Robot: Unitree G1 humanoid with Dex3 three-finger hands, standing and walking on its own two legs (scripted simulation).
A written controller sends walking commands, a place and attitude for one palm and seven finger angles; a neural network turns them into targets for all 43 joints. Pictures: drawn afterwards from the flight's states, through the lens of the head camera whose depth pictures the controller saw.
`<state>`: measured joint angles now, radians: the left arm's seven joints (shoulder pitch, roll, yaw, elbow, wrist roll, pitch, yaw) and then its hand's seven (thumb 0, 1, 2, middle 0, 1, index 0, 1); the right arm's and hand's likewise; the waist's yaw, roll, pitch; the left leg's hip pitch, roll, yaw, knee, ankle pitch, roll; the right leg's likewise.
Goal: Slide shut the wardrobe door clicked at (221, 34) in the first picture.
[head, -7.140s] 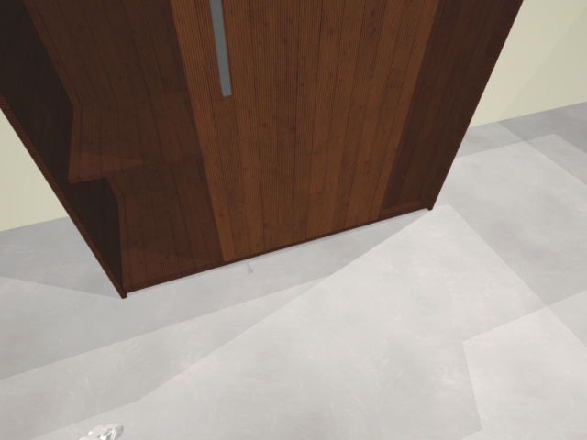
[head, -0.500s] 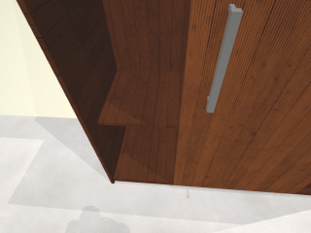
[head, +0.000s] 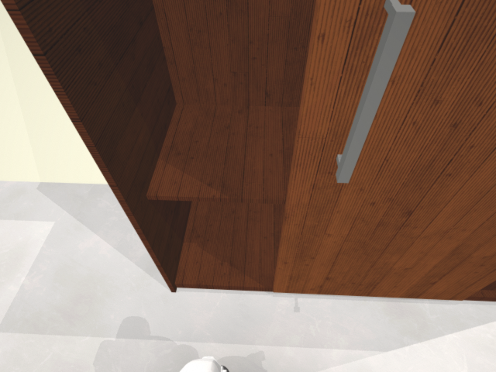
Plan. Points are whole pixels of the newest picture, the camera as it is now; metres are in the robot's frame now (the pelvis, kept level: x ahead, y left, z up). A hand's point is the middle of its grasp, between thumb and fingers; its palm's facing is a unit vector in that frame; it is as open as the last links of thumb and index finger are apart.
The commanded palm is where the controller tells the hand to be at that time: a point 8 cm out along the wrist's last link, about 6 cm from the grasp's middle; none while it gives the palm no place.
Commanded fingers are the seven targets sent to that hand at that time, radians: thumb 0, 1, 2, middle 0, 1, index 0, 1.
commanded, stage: come to a stop and stand still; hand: right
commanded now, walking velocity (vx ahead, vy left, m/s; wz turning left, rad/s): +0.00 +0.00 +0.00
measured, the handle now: (362, 107) +0.47 -0.14 +0.19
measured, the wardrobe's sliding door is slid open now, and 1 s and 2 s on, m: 0.39 0.39 0.39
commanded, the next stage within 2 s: look again from close up in 1.40 s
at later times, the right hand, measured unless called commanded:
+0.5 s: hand out of the picture -0.06 -0.23 -0.15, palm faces +0.07 +0.96 -0.26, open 7.4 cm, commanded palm none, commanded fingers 0.00 -0.90 -0.90 0.20 0.30 0.20 0.30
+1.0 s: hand out of the picture +0.05 -0.19 -0.14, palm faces +0.00 +0.97 -0.26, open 7.3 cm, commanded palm none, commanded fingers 0.00 -0.90 -0.90 0.20 0.30 0.20 0.30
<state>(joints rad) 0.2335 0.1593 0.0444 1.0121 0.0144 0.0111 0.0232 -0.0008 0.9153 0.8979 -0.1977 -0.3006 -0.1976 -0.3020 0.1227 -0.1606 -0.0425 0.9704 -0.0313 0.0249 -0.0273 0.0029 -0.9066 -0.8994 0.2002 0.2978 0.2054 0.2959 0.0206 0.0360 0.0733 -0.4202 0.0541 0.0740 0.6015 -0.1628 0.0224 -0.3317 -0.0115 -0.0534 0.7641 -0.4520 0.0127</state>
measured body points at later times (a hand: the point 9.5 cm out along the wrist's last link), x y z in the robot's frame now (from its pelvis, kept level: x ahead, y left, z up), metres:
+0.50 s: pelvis -0.01 -0.04 +0.01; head -0.02 -0.01 +0.45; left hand +0.05 +0.19 -0.16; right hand -0.06 -0.28 -0.13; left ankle +0.08 +0.09 -0.72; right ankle +0.01 -0.11 -0.72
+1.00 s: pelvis +0.03 -0.01 +0.02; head +0.04 +0.02 +0.47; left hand +0.00 +0.20 -0.16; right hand +0.05 -0.24 -0.12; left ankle +0.08 +0.09 -0.72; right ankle +0.01 -0.11 -0.72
